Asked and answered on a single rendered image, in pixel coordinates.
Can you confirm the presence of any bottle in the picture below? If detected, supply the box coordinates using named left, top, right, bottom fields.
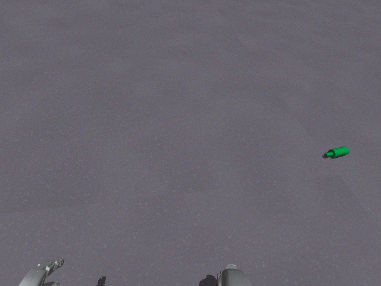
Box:
left=324, top=147, right=349, bottom=158

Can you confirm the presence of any left robot hand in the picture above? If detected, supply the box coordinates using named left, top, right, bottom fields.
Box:
left=18, top=257, right=64, bottom=286

